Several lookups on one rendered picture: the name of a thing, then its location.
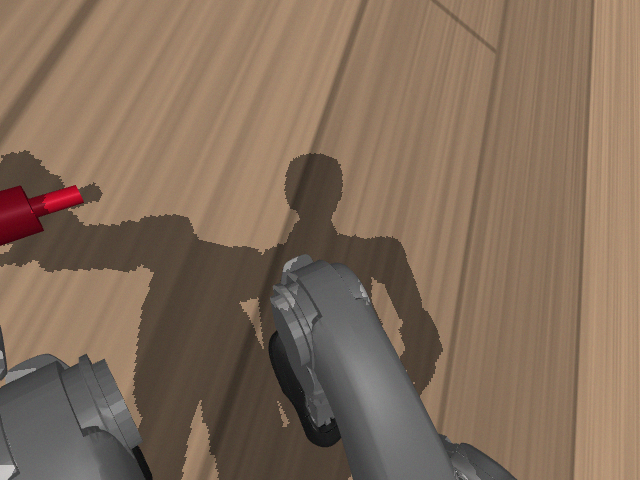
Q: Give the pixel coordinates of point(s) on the bottle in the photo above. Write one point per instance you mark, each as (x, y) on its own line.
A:
(19, 215)

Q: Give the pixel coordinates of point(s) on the left robot foot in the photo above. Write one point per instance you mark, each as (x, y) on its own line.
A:
(142, 463)

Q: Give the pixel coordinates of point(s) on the right robot hand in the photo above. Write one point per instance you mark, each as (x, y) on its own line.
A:
(472, 464)

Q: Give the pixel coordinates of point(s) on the right robot foot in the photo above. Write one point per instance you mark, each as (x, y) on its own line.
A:
(323, 436)

